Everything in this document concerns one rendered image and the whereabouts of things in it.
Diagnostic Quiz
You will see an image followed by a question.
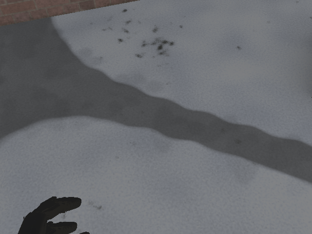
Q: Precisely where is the left robot hand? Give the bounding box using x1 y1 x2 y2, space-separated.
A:
18 196 90 234

